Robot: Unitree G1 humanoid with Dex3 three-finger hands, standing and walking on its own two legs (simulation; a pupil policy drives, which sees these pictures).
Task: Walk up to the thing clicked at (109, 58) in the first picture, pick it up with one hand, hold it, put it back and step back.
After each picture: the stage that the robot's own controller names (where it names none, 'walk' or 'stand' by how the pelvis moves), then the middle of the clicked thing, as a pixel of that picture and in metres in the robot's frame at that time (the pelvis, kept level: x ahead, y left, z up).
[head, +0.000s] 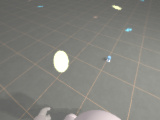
stand; (108, 59) +1.23 -0.38 -0.72
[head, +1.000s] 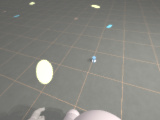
walk; (93, 59) +1.16 +0.02 -0.69
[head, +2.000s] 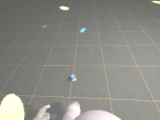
walk; (73, 77) +0.68 +0.31 -0.72
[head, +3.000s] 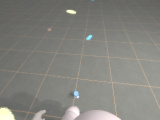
walk; (76, 94) +0.44 +0.19 -0.72
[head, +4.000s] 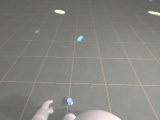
stand; (69, 101) +0.34 +0.22 -0.72
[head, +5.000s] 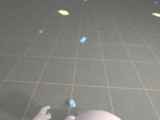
stand; (72, 103) +0.33 +0.19 -0.72
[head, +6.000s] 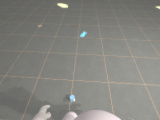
stand; (72, 98) +0.34 +0.19 -0.72
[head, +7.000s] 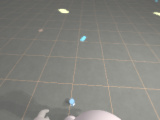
stand; (72, 102) +0.33 +0.19 -0.73
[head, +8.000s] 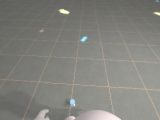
stand; (72, 102) +0.33 +0.19 -0.73
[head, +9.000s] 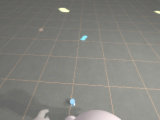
go down; (72, 102) +0.32 +0.18 -0.73
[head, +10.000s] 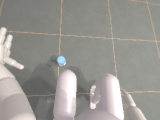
go down; (61, 61) +0.42 +0.21 -0.33
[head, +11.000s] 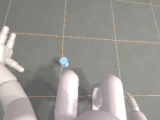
approach; (64, 62) +0.42 +0.21 -0.31
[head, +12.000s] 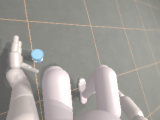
close in; (37, 56) +0.41 +0.25 -0.22
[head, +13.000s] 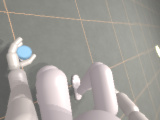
close; (24, 54) +0.41 +0.26 -0.22
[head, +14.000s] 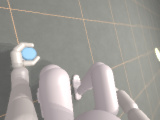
lift; (28, 55) +0.39 +0.25 -0.23
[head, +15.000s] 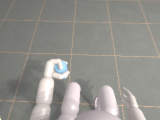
lift; (62, 70) +0.33 +0.19 -0.01
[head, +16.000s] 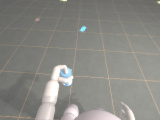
hold; (66, 77) +0.31 +0.17 -0.01
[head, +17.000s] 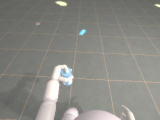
hold; (66, 76) +0.31 +0.17 +0.00
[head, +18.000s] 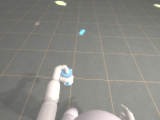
crouch; (67, 77) +0.32 +0.16 -0.01
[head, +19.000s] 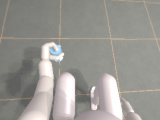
crouch; (56, 53) +0.44 +0.20 -0.10
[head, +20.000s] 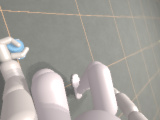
lower; (17, 50) +0.44 +0.28 -0.23
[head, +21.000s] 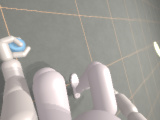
lower; (18, 48) +0.43 +0.28 -0.23
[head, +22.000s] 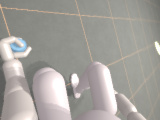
lower; (19, 49) +0.43 +0.27 -0.23
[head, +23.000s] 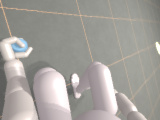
lower; (20, 49) +0.43 +0.27 -0.23
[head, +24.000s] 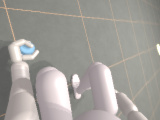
loosen; (27, 51) +0.42 +0.25 -0.23
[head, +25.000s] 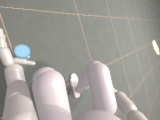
withdraw; (22, 53) +0.41 +0.25 -0.23
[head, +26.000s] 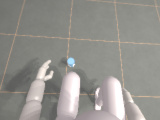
walk; (71, 62) +0.44 +0.18 -0.35
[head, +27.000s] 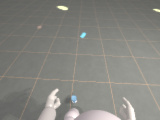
stand; (74, 99) +0.36 +0.15 -0.66
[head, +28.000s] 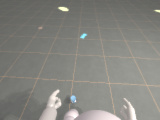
stand; (73, 99) +0.36 +0.17 -0.67
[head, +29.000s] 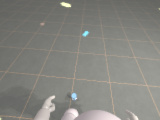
stand; (74, 96) +0.36 +0.16 -0.69
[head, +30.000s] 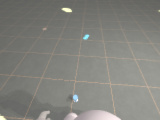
walk; (75, 98) +0.38 +0.16 -0.72
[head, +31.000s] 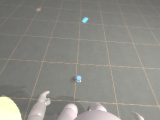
walk; (78, 79) +0.52 +0.10 -0.70
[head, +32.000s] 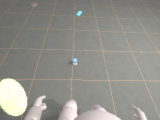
walk; (75, 61) +0.81 +0.21 -0.70
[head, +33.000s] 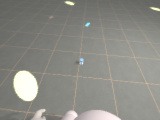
stand; (81, 61) +1.03 +0.15 -0.71
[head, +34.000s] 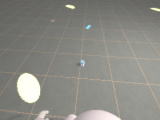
stand; (82, 63) +1.04 +0.15 -0.72
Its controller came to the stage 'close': yes
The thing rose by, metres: 0.71
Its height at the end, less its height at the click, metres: +0.00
